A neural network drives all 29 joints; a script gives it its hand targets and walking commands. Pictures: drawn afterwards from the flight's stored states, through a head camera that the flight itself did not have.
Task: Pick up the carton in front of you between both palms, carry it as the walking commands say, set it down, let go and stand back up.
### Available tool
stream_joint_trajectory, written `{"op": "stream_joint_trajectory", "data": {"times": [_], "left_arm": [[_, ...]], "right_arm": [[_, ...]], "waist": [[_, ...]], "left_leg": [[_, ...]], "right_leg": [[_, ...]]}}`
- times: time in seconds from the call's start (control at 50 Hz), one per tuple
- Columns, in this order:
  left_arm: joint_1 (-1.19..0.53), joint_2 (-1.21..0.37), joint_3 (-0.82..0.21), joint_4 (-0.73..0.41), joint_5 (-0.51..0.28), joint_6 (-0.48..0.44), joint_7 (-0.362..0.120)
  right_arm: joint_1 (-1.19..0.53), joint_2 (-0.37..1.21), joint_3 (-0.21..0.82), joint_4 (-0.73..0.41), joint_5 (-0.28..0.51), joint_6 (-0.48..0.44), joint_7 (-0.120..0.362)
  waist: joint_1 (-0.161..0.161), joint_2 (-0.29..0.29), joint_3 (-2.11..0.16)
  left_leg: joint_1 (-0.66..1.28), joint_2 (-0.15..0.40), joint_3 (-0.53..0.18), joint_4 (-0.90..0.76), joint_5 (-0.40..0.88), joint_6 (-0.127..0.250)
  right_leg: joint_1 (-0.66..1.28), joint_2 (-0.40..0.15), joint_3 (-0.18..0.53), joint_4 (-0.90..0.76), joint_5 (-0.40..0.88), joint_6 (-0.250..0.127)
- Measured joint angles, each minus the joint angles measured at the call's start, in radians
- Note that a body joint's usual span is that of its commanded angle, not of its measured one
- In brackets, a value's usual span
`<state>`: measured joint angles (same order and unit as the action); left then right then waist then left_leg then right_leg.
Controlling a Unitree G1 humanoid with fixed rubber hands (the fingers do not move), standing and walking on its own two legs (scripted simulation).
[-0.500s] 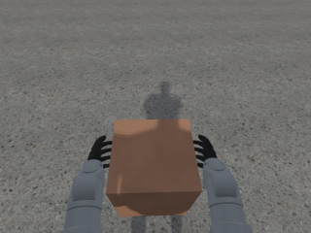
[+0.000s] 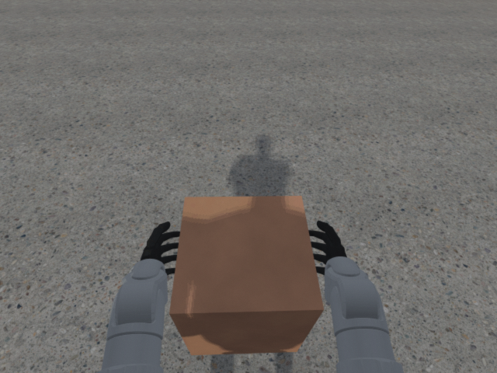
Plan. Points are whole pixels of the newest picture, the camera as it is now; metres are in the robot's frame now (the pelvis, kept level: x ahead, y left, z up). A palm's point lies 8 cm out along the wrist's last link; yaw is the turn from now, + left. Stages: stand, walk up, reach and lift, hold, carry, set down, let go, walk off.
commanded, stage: carry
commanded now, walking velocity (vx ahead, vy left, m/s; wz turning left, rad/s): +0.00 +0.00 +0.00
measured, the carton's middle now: (244, 279) +0.31 +0.00 -0.04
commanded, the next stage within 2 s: hold in 0.14 s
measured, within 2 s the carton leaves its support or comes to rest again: neither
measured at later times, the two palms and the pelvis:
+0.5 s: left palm (128, 288) +0.25 +0.18 +0.05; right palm (311, 250) +0.32 -0.11 +0.05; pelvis -0.01 -0.03 +0.01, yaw +12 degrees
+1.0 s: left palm (168, 297) +0.33 +0.16 -0.14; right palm (301, 277) +0.37 -0.13 -0.15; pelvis -0.04 -0.07 -0.06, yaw +14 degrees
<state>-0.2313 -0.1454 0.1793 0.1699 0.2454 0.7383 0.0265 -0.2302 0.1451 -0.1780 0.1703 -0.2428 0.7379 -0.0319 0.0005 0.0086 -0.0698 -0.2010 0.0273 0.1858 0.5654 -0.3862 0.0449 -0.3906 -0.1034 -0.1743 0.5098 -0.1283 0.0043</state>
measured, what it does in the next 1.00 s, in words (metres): lowers itself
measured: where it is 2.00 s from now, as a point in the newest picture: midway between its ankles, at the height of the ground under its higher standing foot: outside the picture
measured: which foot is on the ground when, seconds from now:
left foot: down 0.00-1.00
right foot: down 0.00-1.00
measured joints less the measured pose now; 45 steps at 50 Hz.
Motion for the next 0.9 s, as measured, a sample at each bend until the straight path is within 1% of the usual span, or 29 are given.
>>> {"op": "stream_joint_trajectory", "data": {"times": [0.14,0.16,0.18,0.2,0.22,0.26,0.3,0.36,0.4,0.46,0.52,0.58,0.64,0.68,0.74,0.78,0.82,0.9], "left_arm": [[0.000,0.000,0.000,-0.002,0.000,0.000,0.000],[-0.003,-0.001,0.002,0.003,0.000,-0.009,-0.002],[-0.004,-0.002,-0.004,0.012,0.002,-0.024,-0.005],[-0.004,-0.001,-0.010,0.020,0.006,-0.039,-0.008],[-0.003,-0.001,-0.013,0.028,0.007,-0.049,-0.012],[-0.003,-0.001,-0.015,0.045,0.007,-0.061,-0.013],[-0.003,-0.001,-0.010,0.058,0.004,-0.069,-0.012],[-0.004,-0.001,0.005,0.065,0.002,-0.072,-0.009],[-0.009,-0.002,0.018,0.073,0.004,-0.071,-0.008],[-0.044,-0.009,0.059,0.122,0.023,-0.079,-0.017],[-0.115,-0.014,0.121,0.214,0.062,-0.107,-0.036],[-0.210,-0.011,0.199,0.325,0.114,-0.154,-0.063],[-0.306,-0.008,0.284,0.422,0.173,-0.209,-0.089],[-0.360,-0.008,0.330,0.465,0.208,-0.248,-0.098],[-0.418,-0.008,0.372,0.497,0.240,-0.312,-0.100],[-0.443,-0.004,0.382,0.501,0.242,-0.360,-0.099],[-0.459,0.003,0.378,0.496,0.228,-0.410,-0.094],[-0.479,0.023,0.342,0.473,0.160,-0.503,-0.080]], "right_arm": [[-0.001,0.000,0.000,-0.001,0.000,0.000,0.001],[0.000,0.001,-0.001,-0.006,-0.003,-0.003,0.000],[0.007,-0.001,-0.001,-0.022,-0.005,-0.006,-0.001],[0.018,-0.003,0.002,-0.032,-0.007,-0.011,-0.001],[0.030,-0.005,0.005,-0.038,-0.008,-0.017,0.000],[0.043,-0.008,0.006,-0.037,-0.005,-0.025,-0.001],[0.043,-0.008,0.004,-0.026,-0.004,-0.032,-0.003],[0.022,-0.004,0.004,0.006,-0.010,-0.039,-0.005],[0.002,0.000,-0.001,0.031,-0.021,-0.040,-0.003],[-0.047,0.011,-0.034,0.088,-0.045,-0.042,0.003],[-0.116,0.030,-0.098,0.162,-0.080,-0.057,0.007],[-0.191,0.058,-0.181,0.230,-0.125,-0.086,0.005],[-0.258,0.077,-0.257,0.281,-0.166,-0.130,0.004],[-0.298,0.080,-0.294,0.310,-0.185,-0.167,0.007],[-0.348,0.075,-0.328,0.342,-0.200,-0.234,0.013],[-0.373,0.071,-0.336,0.353,-0.202,-0.287,0.014],[-0.391,0.066,-0.335,0.355,-0.196,-0.345,0.010],[-0.410,0.050,-0.310,0.342,-0.149,-0.454,-0.004]], "waist": [[0.001,0.000,0.004],[-0.005,0.006,0.028],[-0.015,0.020,0.055],[-0.018,0.025,0.077],[-0.020,0.021,0.093],[-0.016,0.016,0.110],[-0.008,0.012,0.119],[0.006,0.013,0.124],[0.009,0.015,0.122],[0.004,0.022,0.118],[-0.011,0.030,0.120],[-0.025,0.034,0.131],[-0.030,0.035,0.149],[-0.028,0.036,0.162],[-0.021,0.035,0.181],[-0.017,0.034,0.192],[-0.013,0.030,0.203],[-0.013,0.022,0.208]], "left_leg": [[-0.002,-0.002,0.001,0.003,0.000,0.003],[0.018,-0.002,-0.006,-0.004,0.003,0.006],[0.043,-0.009,-0.048,-0.027,0.070,0.006],[0.069,-0.017,-0.075,-0.046,0.070,0.006],[0.093,-0.028,-0.093,-0.066,0.063,0.006],[0.127,-0.044,-0.123,-0.108,0.067,0.005],[0.148,-0.057,-0.154,-0.136,0.085,0.003],[0.163,-0.064,-0.193,-0.151,0.102,-0.006],[0.167,-0.066,-0.219,-0.152,0.107,-0.013],[0.162,-0.063,-0.250,-0.139,0.107,-0.024],[0.137,-0.056,-0.273,-0.109,0.099,-0.035],[0.091,-0.050,-0.291,-0.065,0.086,-0.042],[0.025,-0.047,-0.304,-0.011,0.069,-0.046],[-0.034,-0.047,-0.311,0.029,0.059,-0.051],[-0.152,-0.049,-0.317,0.092,0.047,-0.061],[-0.245,-0.052,-0.319,0.135,0.042,-0.070],[-0.344,-0.056,-0.318,0.176,0.038,-0.078],[-0.560,-0.071,-0.316,0.267,0.028,-0.092]], "right_leg": [[0.000,-0.003,0.001,-0.001,0.003,0.003],[0.026,0.010,0.021,-0.015,0.020,-0.003],[0.063,0.037,0.069,-0.040,0.014,-0.003],[0.094,0.053,0.106,-0.064,0.026,0.006],[0.123,0.063,0.149,-0.087,0.036,0.006],[0.163,0.072,0.205,-0.119,0.037,0.015],[0.194,0.075,0.240,-0.135,0.035,0.015],[0.221,0.080,0.257,-0.148,0.023,0.028],[0.234,0.084,0.258,-0.150,0.019,0.032],[0.241,0.090,0.242,-0.144,0.013,0.035],[0.226,0.101,0.231,-0.120,0.003,0.030],[0.186,0.116,0.225,-0.080,-0.009,0.018],[0.124,0.129,0.222,-0.029,-0.024,0.008],[0.065,0.135,0.220,0.010,-0.033,0.002],[-0.053,0.143,0.220,0.073,-0.043,-0.004],[-0.147,0.147,0.223,0.116,-0.047,-0.006],[-0.249,0.149,0.226,0.159,-0.049,-0.008],[-0.471,0.148,0.235,0.256,-0.060,-0.005]]}}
